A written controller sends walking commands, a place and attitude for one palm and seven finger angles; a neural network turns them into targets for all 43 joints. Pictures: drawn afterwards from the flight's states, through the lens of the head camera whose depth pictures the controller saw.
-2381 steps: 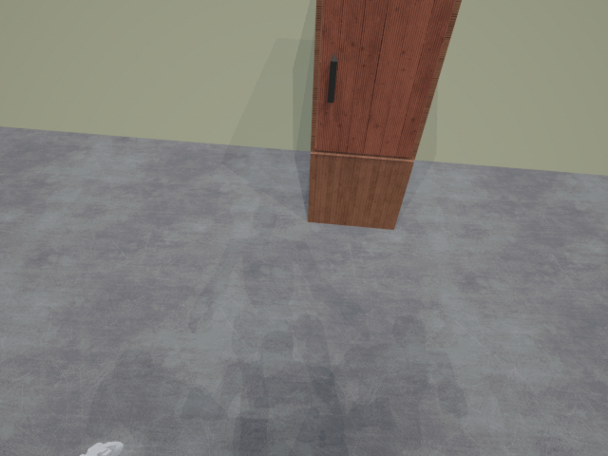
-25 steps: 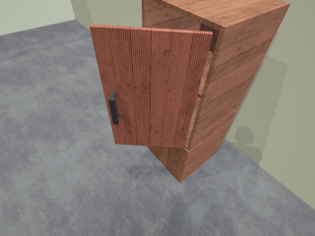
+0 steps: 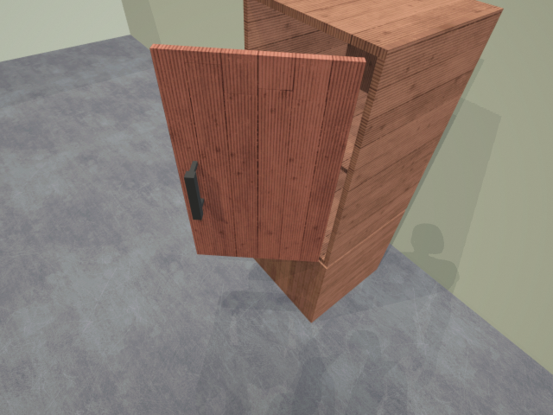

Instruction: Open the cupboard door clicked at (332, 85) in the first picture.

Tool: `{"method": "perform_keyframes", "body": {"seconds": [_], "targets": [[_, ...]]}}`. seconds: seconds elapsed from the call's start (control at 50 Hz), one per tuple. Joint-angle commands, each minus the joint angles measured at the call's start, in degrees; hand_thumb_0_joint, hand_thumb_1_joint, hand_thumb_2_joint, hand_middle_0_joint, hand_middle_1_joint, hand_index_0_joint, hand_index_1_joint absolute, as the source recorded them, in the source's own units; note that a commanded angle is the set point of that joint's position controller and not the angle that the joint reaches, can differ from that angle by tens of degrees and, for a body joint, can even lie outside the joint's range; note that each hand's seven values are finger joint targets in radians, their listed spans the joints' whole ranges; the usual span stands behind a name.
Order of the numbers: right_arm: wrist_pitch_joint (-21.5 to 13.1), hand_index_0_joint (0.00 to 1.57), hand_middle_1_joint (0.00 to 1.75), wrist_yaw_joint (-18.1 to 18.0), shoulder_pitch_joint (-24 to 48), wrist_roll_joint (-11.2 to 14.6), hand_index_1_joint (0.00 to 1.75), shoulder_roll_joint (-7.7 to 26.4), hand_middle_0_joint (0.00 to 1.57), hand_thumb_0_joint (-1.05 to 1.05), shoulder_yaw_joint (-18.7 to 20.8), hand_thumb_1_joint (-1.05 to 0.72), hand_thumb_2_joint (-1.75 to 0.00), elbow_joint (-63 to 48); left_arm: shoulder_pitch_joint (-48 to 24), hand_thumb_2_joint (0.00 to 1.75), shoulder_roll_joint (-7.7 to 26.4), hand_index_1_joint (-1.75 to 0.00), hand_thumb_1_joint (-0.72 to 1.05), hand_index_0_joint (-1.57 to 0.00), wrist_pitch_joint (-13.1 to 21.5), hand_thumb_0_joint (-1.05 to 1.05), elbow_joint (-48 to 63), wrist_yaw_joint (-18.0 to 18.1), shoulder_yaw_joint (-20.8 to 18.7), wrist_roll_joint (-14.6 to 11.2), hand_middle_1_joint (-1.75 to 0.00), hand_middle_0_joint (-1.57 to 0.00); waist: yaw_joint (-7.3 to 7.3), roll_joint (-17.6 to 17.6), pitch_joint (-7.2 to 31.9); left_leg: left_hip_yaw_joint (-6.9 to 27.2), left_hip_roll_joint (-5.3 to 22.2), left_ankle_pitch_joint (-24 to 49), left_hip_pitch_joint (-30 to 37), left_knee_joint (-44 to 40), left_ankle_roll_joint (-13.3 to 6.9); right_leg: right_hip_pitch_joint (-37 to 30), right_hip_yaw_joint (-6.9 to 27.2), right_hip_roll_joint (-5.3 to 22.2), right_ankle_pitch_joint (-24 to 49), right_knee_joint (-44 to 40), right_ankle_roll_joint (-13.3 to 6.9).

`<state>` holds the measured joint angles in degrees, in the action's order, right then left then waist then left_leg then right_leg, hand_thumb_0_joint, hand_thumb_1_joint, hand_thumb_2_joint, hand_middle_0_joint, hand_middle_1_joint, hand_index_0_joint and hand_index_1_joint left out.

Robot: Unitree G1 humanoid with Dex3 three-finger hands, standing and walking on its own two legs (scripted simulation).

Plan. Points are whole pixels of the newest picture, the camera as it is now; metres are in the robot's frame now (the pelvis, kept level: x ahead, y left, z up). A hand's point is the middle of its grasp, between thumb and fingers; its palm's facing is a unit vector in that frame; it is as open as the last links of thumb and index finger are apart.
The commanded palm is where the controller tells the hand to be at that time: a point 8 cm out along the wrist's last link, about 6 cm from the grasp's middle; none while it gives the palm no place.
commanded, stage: raise the hand with hooked fingers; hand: left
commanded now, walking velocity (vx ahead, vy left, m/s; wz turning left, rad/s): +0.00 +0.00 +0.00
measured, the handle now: (196, 190) +0.57 +0.22 -0.06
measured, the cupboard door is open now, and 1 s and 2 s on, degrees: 48 48 48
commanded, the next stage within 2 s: none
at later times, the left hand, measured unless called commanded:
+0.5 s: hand (177, 413) +0.15 +0.16 -0.10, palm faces +0.09 -1.00 +0.00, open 8.8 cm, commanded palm +0.13 +0.22 -0.07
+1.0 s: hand (137, 364) +0.20 +0.22 -0.06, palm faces +0.10 -0.99 -0.07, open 11.9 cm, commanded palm +0.17 +0.27 -0.06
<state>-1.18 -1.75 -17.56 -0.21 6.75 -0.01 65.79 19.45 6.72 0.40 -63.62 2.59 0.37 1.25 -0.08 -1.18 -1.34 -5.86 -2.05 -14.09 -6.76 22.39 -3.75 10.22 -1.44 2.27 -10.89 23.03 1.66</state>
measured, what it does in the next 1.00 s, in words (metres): lowers itself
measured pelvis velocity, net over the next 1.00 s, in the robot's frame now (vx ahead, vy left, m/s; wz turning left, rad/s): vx -0.02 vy -0.04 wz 0.06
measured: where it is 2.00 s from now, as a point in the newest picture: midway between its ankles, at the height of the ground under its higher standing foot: outside the picture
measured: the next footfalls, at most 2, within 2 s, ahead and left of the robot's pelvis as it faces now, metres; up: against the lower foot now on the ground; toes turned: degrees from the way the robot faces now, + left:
none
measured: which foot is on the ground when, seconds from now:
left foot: down 0.00-1.00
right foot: down 0.00-1.00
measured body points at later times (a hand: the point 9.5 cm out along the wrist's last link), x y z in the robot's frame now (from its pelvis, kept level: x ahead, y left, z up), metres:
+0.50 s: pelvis -0.01 -0.05 -0.10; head +0.04 -0.02 +0.35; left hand +0.14 +0.21 -0.10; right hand +0.24 -0.29 -0.11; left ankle -0.02 +0.07 -0.74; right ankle +0.02 -0.14 -0.74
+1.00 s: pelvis -0.02 -0.04 -0.10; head +0.06 -0.03 +0.34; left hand +0.19 +0.27 -0.05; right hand +0.14 -0.29 -0.19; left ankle -0.02 +0.07 -0.74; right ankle +0.02 -0.14 -0.74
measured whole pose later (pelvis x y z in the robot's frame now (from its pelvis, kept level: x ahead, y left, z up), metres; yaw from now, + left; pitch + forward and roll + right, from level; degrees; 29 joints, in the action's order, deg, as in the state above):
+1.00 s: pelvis -0.02 -0.04 -0.10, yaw +3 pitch +18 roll -2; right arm -12.2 -2.7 -16.6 2.3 14.5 1.6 33.3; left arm 16.5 17.1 23.8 -9.0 -24.1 -21.2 -21.2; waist 1.2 1.2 8.5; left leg -0.1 1.1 -31.8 -54.3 68.2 -1.0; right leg 54.9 -5.4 0.2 -28.4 65.4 -2.0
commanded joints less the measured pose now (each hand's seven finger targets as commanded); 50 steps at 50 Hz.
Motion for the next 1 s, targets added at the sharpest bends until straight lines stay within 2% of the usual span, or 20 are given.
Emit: {"method": "perform_keyframes", "body": {"seconds": [0.0,0.02,0.04,0.06,0.08,0.14,0.18,0.22,0.24,0.26,0.32,0.36,0.44,0.48,0.58,0.64,0.72,0.78,0.88,0.98], "targets": [[-1.4,0.2,0.3,0.3,0.5,0.2,0.3,7.9,0.2,0.0,0.1,-0.9,-0.9,-5.7,4.4,0.9,7.0,-0.3,0.9,-0.2,1.6,0.0,-0.4,2.2,0.0,0.5,-0.3,-0.2,-0.82,2.5,-5.6,6.8,9.7,17.8,-8.9,2.9,3.0,2.3,3.8,5.7,14.7,0.8,-2.6],[-9.2,0.2,0.3,-1.8,-0.5,2.2,0.3,18.6,0.2,0.0,1.6,-0.9,-0.9,-27.3,-36.3,0.89,17.6,-0.32,0.88,-0.2,13.3,0.0,89.6,1.5,-5.0,-11.4,-0.32,-0.2,6.45,14.6,23.3,9.6,4.2,17.7,8.8,-1.6,5.9,-0.7,-1.4,-1.4,7.6,5.1,-2.3],[-14.8,0.2,0.3,-3.0,5.5,2.7,0.3,13.2,0.2,0.0,-0.8,-0.9,-0.9,-23.4,-16.0,0.88,13.6,-0.33,0.85,-0.2,9.1,0.0,74.6,4.0,-3.6,-7.2,-0.33,-0.2,1.53,17.1,20.3,8.2,6.6,19.2,7.4,-4.0,6.1,3.6,-1.6,-2.0,-4.4,10.2,-3.9],[-16.8,0.2,0.3,-3.0,4.1,2.9,0.3,13.0,0.2,0.0,0.6,-0.9,-0.9,-19.7,-13.6,0.87,10.1,-0.34,0.83,-0.21,6.1,0.0,67.9,6.7,-2.2,-8.3,-0.34,-0.21,3.01,15.7,13.8,9.1,6.1,9.9,1.2,-5.3,7.2,8.5,-2.5,-2.3,-8.3,12.2,-3.2],[-16.5,0.2,0.3,-1.9,2.5,3.3,0.3,10.6,0.2,0.0,0.8,-0.9,-0.9,-19.4,3.5,0.86,-2.2,-0.36,0.81,-0.21,1.0,0.0,54.6,6.6,3.8,-8.8,-0.36,-0.21,2.61,7.6,5.4,11.2,5.9,-0.2,-5.4,-6.4,6.6,12.2,-3.9,-1.9,-9.2,12.1,-3.0],[-20.0,0.2,0.3,-2.7,4.6,3.3,0.3,14.9,0.2,0.0,1.1,-0.9,-0.9,-27.4,-2.3,0.83,0.2,-0.4,0.74,-0.21,7.2,0.0,67.1,3.4,4.9,-11.1,-0.4,-0.21,3.61,1.4,-0.1,10.5,3.3,-10.4,-13.7,2.6,3.3,12.9,-3.1,-1.5,-8.8,6.6,-2.5],[-19.9,0.2,0.3,-1.9,3.7,2.0,0.3,16.1,0.2,0.0,2.0,-0.9,-0.9,-29.9,-4.6,0.81,1.0,-0.43,0.69,-0.22,11.6,0.0,58.7,1.0,2.7,-9.8,-0.43,-0.22,5.59,-14.0,-3.6,11.0,2.2,-12.4,-21.1,9.3,3.2,21.0,-3.8,-1.8,-16.1,8.7,-2.3],[-20.1,0.2,0.3,-1.2,5.4,1.2,0.3,15.9,0.2,0.0,3.7,-0.9,-0.9,-32.5,2.2,0.79,-0.1,-0.47,0.64,-0.22,19.6,0.0,48.5,-4.1,-1.3,-11.3,-0.47,-0.22,2.24,-24.3,-2.5,9.2,1.7,-14.1,-29.5,17.1,3.5,29.0,-4.2,-1.9,-24.5,14.3,-2.2],[-20.3,0.2,0.3,-0.5,6.2,0.9,0.3,15.8,0.2,0.0,4.5,-0.9,-0.9,-34.1,7.2,0.78,2.1,-0.48,0.62,-0.22,24.0,0.0,47.6,-7.4,-4.9,-12.7,-0.48,-0.22,-0.14,-23.4,0.3,7.6,1.0,-12.9,-32.5,20.2,3.8,29.7,-3.3,-1.8,-26.0,16.3,-2.6],[-19.8,0.2,0.3,0.8,6.7,1.0,0.3,16.0,0.2,0.0,5.2,-0.9,-0.9,-36.0,14.1,0.77,5.7,-0.5,0.6,-0.22,27.3,0.0,45.3,-11.4,-9.9,-13.8,-0.5,-0.22,-3.71,-15.1,3.7,6.0,-0.1,-9.4,-32.8,22.5,4.6,27.2,-2.0,-1.7,-22.3,19.2,-3.9],[-17.9,0.2,0.3,2.9,10.8,0.7,0.3,15.8,0.2,0.0,5.8,-0.9,-0.9,-41.6,14.1,0.74,13.5,-0.54,0.53,-0.23,36.1,0.0,46.7,-21.4,-18.4,-15.2,-0.54,-0.23,-4.92,-1.2,11.6,3.9,-1.7,-4.7,-38.4,30.4,5.0,25.2,0.2,-1.0,-11.2,27.9,-5.1],[-16.0,0.2,0.3,3.4,10.9,0.7,0.3,15.1,0.2,0.0,6.1,-0.9,-0.9,-43.8,13.8,0.72,17.2,-0.57,0.48,-0.23,36.0,0.0,52.2,-22.6,-21.2,-14.6,-0.57,-0.23,-7.12,4.1,17.5,3.5,-1.4,-0.7,-40.9,33.0,4.4,24.1,2.0,-1.2,-3.8,33.1,-5.2],[-14.4,0.2,0.3,2.5,12.0,1.4,0.3,13.5,0.2,0.0,5.7,-0.9,-0.9,-47.9,3.9,0.68,15.6,-0.63,0.39,-0.24,35.9,0.0,73.3,-21.3,-19.6,-18.8,-0.63,-0.24,-3.99,11.1,24.4,4.0,-0.2,-1.0,-39.0,36.8,3.1,26.2,5.1,-1.5,-4.2,33.0,-3.9],[-14.0,0.2,0.3,1.3,8.9,0.8,0.3,13.4,0.2,0.0,5.5,-0.9,-0.9,-46.3,-2.1,0.66,17.9,-0.66,0.34,-0.24,37.7,0.0,82.6,-20.8,-21.0,-20.3,-0.66,-0.24,-0.92,10.1,26.9,5.9,1.0,1.7,-39.4,40.3,2.5,26.6,6.3,-1.8,0.4,34.2,-3.2],[-16.0,0.2,0.3,-1.0,6.2,1.0,0.3,14.9,0.2,0.0,4.0,-0.9,-0.9,-39.9,-9.3,0.61,14.7,-0.74,0.22,-0.25,39.2,0.0,76.6,-27.1,-13.5,-20.5,-0.74,-0.25,6.61,4.2,20.7,8.1,2.6,-1.4,-44.1,46.8,1.7,35.4,5.8,-2.4,-2.1,34.4,-2.1],[-16.6,0.2,0.3,-2.2,6.2,2.5,0.3,16.2,0.2,0.0,4.0,-0.9,-0.9,-39.3,-7.9,0.58,16.6,-0.78,0.15,-0.25,33.2,0.0,64.1,-33.3,-15.3,-21.5,-0.78,-0.25,6.1,-1.9,20.4,7.7,2.5,-5.7,-49.7,47.1,1.3,34.1,7.5,-2.0,-9.8,31.7,-1.3],[-15.5,0.2,0.3,-2.4,8.2,3.4,0.3,16.5,0.2,0.0,3.6,-0.9,-0.9,-43.0,-3.9,0.54,23.5,-0.84,0.06,-0.26,21.7,0.0,61.9,-36.6,-24.9,-24.9,-0.84,-0.26,-0.46,-1.1,30.4,7.0,1.3,-1.3,-48.0,43.6,1.4,22.0,8.7,-0.2,-5.5,30.6,-0.8],[-14.7,0.2,0.3,-1.8,8.5,2.9,0.3,14.1,0.2,0.0,3.4,-0.9,-0.9,-45.3,-0.3,0.51,26.0,-0.88,-0.01,-0.27,19.8,0.0,67.9,-32.8,-31.5,-26.8,-0.88,-0.27,-4.16,-0.3,36.4,7.8,1.4,3.6,-46.2,41.3,2.2,14.2,8.5,0.6,5.7,32.3,-0.3],[-14.5,0.2,0.3,-1.0,8.1,2.3,0.3,12.8,0.2,0.0,4.0,-0.9,-0.9,-42.6,-1.9,0.46,19.3,-0.96,-0.13,-0.27,24.7,0.0,66.4,-25.3,-27.7,-24.6,-0.96,-0.27,-1.65,-0.3,25.6,7.4,1.8,1.3,-45.5,38.4,2.8,25.0,3.7,-1.5,-1.3,32.9,-1.5],[-14.8,0.2,0.3,-1.6,5.4,2.8,0.3,16.7,0.2,0.0,4.1,-0.9,-0.9,-42.1,-10.2,0.41,18.4,-1.03,-0.24,-0.28,27.4,0.0,57.7,-29.5,-20.7,-22.1,-1.03,-0.28,2.83,-0.7,16.7,7.6,1.6,-9.4,-47.1,38.3,2.0,37.5,2.5,-2.4,-20.3,31.1,-2.4]]}}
